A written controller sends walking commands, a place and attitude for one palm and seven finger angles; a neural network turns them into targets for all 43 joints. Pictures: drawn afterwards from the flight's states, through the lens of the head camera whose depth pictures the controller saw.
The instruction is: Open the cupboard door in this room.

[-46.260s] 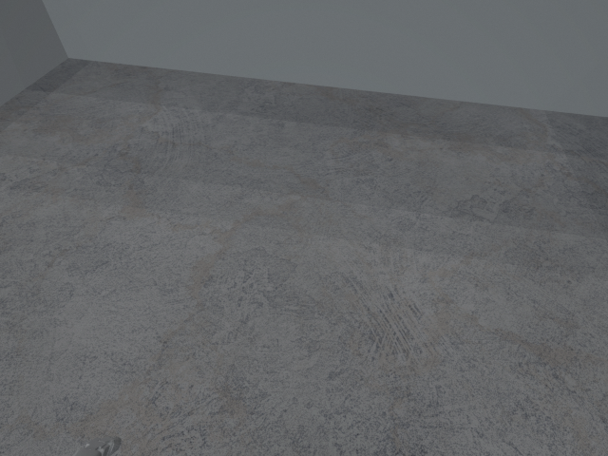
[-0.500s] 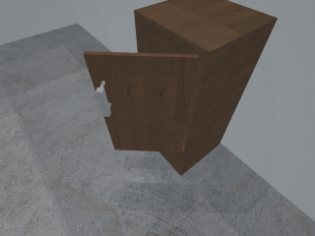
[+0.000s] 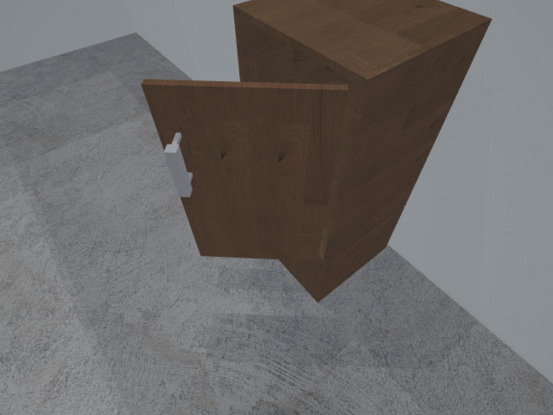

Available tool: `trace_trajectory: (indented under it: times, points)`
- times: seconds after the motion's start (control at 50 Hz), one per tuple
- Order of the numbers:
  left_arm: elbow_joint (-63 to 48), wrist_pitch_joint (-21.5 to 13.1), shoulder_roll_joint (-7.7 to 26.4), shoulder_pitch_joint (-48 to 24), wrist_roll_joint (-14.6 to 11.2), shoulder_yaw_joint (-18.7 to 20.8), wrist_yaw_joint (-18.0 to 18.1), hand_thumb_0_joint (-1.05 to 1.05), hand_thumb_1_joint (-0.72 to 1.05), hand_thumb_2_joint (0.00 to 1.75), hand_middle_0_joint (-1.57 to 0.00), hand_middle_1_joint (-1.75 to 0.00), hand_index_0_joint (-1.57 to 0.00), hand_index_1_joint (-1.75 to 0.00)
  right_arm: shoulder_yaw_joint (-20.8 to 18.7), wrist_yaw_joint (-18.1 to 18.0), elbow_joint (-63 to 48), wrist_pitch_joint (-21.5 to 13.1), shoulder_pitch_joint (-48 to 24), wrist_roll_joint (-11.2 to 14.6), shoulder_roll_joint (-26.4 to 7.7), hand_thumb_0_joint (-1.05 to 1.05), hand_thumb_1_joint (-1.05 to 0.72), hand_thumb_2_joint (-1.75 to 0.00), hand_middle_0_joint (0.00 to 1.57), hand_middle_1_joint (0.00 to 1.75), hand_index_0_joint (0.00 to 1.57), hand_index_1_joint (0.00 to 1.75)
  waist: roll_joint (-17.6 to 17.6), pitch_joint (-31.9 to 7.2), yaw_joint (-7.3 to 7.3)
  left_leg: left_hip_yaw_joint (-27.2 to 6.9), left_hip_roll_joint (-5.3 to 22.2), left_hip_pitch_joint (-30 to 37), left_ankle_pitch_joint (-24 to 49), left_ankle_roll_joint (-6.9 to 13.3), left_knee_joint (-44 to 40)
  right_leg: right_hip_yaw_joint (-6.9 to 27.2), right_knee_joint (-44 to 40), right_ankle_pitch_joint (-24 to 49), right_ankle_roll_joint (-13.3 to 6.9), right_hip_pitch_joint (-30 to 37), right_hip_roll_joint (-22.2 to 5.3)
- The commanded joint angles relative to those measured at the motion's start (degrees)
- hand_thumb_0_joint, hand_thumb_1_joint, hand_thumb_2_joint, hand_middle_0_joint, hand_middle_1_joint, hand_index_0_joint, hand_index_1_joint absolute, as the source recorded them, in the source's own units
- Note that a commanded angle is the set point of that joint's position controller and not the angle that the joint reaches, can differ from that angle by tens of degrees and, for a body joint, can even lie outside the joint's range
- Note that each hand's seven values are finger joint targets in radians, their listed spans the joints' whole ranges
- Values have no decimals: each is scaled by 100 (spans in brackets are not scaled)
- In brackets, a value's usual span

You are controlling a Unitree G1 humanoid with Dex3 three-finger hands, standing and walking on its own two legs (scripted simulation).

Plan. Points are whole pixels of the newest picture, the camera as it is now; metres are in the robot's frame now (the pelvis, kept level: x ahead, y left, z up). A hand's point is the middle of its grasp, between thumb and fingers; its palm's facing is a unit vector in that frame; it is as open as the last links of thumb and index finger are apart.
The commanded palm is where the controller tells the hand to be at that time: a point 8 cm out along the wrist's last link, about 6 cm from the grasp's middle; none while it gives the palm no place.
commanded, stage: come to a stop and stand still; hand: left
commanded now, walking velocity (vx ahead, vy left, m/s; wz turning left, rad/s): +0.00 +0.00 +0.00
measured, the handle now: (181, 165) +0.58 +0.23 -0.02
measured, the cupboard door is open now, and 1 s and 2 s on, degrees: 49 49 49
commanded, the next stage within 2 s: look again from close up in 0.22 s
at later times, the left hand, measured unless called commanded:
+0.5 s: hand out of the picture +0.03 +0.16 -0.15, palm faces -0.01 -0.97 -0.25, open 7.3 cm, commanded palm none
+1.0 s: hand (168, 413) +0.14 +0.17 -0.08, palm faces +0.24 -0.95 -0.19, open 7.3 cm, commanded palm +0.12 +0.22 -0.05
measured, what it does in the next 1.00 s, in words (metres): stands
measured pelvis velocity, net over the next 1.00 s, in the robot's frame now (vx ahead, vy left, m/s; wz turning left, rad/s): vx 0.02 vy -0.03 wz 0.02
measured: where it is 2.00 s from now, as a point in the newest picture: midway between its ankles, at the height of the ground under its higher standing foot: outside the picture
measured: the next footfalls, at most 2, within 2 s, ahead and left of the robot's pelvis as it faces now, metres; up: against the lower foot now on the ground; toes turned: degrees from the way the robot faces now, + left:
none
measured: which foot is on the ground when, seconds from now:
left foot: down 0.00-1.00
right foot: down 0.00-1.00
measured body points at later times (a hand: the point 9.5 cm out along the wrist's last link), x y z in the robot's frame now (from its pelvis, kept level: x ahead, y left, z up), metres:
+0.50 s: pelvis +0.00 -0.02 +0.02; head +0.03 -0.05 +0.46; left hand +0.03 +0.22 -0.13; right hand +0.00 -0.24 -0.16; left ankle -0.02 +0.11 -0.72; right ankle +0.01 -0.11 -0.72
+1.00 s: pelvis +0.02 -0.03 +0.01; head +0.04 -0.05 +0.46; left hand +0.13 +0.22 -0.06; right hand +0.07 -0.27 -0.14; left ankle -0.02 +0.11 -0.72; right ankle +0.01 -0.11 -0.72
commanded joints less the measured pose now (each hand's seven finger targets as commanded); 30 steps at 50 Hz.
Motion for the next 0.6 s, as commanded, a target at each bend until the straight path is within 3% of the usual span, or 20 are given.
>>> trace_trajectory:
  times: [0.0, 0.02, 0.04, 0.06, 0.1, 0.12, 0.16, 0.28, 0.4, 0.58]
  points:
    - [-426, -93, 649, -45, -45, 103, -26, 0, 90, 90, -20, -30, -20, -30, 29, -13, -320, -141, 350, -20, -563, 0, -90, -90, 20, 30, 20, 30, 584, -93, 55, -996, 822, 29, 1101, 299, -1308, 421, -793, 512, -114, -22, -134]
    - [-356, -102, 596, 54, -32, 86, -53, 0, 90, 90, -20, -30, -20, -30, 42, -16, -341, -155, 271, -19, -585, 0, -90, -90, 20, 30, 20, 30, 435, -16, 118, -955, 829, -120, 999, 330, -1383, 377, -854, 481, -92, 131, -124]
    - [-308, -107, 564, 117, -36, 75, -63, 0, 90, 90, -20, -30, -20, -30, 51, -20, -338, -151, 242, -20, -622, 0, -90, -90, 20, 30, 20, 30, 97, 29, 126, -907, 752, -174, 691, 299, -1395, 460, -977, 526, -93, 179, -142]
    - [-270, -113, 557, 151, -41, 62, -71, 0, 90, 90, -20, -30, -20, -30, 67, -18, -324, -149, 260, -16, -631, 0, -90, -90, 20, 30, 20, 30, -10, 9, 110, -853, 658, -158, 340, 265, -1439, 579, -1139, 443, -106, 182, -189]
    - [-223, -130, 581, 142, -40, 54, -76, 0, 90, 90, -20, -30, -20, -30, 88, -11, -231, -143, 335, -24, -573, 0, -90, -90, 20, 30, 20, 30, -108, 103, 56, -787, 538, -92, -45, 217, -1529, 734, -1412, 102, -132, 53, -266]
    - [-190, -151, 577, 145, -33, 46, -79, 0, 90, 90, -20, -30, -20, -30, 106, -8, -170, -155, 345, -30, -510, 0, -90, -90, 20, 30, 20, 30, 10, 149, 53, -761, 497, -24, 29, 205, -1587, 769, -1521, 104, -146, 38, -291]
    - [-120, -192, 603, 160, -46, 47, -81, 0, 90, 90, -20, -30, -20, -30, 139, -5, -67, -177, 427, -27, -512, 0, -90, -90, 20, 30, 20, 30, -192, -3, 26, -701, 448, 172, 249, 178, -1524, 839, -1625, 139, -149, 81, -351]
    - [118, -256, 593, 197, -68, 39, -82, 0, 90, 90, -20, -30, -20, -30, 222, -27, 275, -249, 531, -19, -490, 0, -90, -90, 20, 30, 20, 30, -25, -226, 53, -641, 495, 418, 797, 123, -1589, 762, -1595, 807, -154, 396, -412]
    - [343, -277, 568, 222, -78, 29, -75, 0, 90, 90, -20, -30, -20, -30, 266, -40, 607, -245, 638, -21, -398, 0, -90, -90, 20, 30, 20, 30, -68, -41, 93, -587, 472, 341, 827, 71, -1610, 735, -1684, 906, -179, 497, -474]
    - [520, -311, 520, 257, -87, 41, -49, 0, 90, 90, -20, -30, -20, -30, 284, -72, 941, -259, 835, -19, -278, 0, -90, -90, 20, 30, 20, 30, 5, -156, 107, -524, 516, 420, 1108, 18, -1572, 676, -1613, 1489, -216, 756, -477]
